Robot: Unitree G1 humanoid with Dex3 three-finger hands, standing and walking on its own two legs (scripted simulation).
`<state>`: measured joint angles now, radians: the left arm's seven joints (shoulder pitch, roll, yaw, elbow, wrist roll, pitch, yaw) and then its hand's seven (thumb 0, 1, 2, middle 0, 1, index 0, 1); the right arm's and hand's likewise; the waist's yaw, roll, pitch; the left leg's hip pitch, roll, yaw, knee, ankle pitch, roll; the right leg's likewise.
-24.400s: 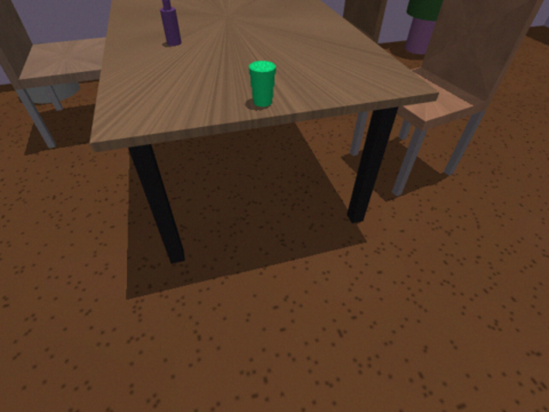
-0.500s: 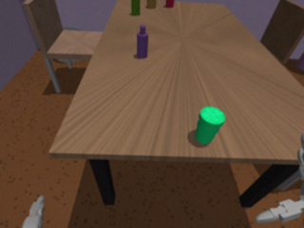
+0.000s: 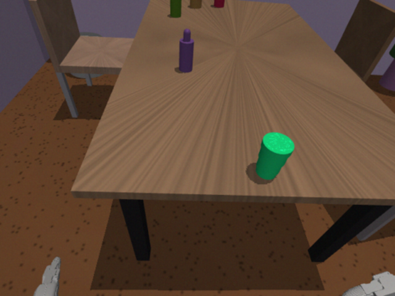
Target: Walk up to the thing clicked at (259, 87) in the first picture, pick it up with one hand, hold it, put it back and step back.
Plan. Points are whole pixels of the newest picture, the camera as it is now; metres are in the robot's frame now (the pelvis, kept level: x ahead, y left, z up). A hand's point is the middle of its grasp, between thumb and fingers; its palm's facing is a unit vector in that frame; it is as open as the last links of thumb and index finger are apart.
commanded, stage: home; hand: right
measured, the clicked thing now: (271, 158) +0.46 -0.22 +0.02
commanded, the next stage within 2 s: none
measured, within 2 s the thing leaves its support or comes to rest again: neither
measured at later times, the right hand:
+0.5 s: hand (285, 288) +0.18 -0.20 -0.08, palm faces +0.10 +0.97 -0.21, open 17.5 cm
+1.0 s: hand (271, 274) +0.21 -0.18 -0.10, palm faces +0.07 +0.97 -0.23, open 17.4 cm
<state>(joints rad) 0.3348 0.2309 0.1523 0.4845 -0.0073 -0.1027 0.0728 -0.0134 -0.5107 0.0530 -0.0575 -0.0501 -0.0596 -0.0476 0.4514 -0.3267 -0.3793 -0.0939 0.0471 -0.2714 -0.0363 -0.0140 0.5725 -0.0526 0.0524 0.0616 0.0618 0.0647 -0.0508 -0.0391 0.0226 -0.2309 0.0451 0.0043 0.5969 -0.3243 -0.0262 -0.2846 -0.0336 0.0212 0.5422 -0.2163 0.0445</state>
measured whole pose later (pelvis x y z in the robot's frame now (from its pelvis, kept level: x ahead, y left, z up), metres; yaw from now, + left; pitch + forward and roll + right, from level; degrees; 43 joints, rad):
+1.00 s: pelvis +0.03 -0.01 +0.01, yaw +1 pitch +1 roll +0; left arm 0.21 0.21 0.00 0.69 0.01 -0.01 0.05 0.01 0.90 0.90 -0.20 -0.30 -0.20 -0.30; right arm 0.21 -0.17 -0.01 0.60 -0.01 -0.11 -0.08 -0.01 0.52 -0.06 0.05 0.05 0.06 0.06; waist -0.01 0.01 0.04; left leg -0.21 0.04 -0.01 0.52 -0.32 -0.04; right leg -0.28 -0.04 0.00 0.52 -0.25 0.03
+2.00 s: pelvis +0.00 -0.02 +0.01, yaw +2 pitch -3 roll +0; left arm 0.16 0.36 -0.01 1.13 0.02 0.00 -0.02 0.00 0.90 0.90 -0.20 -0.30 -0.21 -0.30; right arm 0.21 -0.37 0.02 1.09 -0.02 -0.01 0.01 -0.01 0.55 -0.04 0.05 0.05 0.06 0.05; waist 0.00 0.00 0.03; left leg -0.14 0.06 -0.03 0.41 -0.22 -0.05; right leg -0.20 -0.02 -0.02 0.40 -0.15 0.01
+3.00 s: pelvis +0.02 -0.02 +0.02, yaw +2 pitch -3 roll +0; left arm 0.12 0.35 0.00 1.14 0.02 0.00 -0.01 0.00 0.90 0.90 -0.20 -0.30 -0.21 -0.30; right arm 0.14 -0.36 0.01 1.12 -0.02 0.00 0.00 -0.01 0.51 -0.07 0.06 0.05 0.06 0.06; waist 0.00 0.01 0.05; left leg -0.09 0.05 -0.03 0.34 -0.21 -0.05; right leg -0.16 -0.03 -0.02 0.36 -0.16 0.02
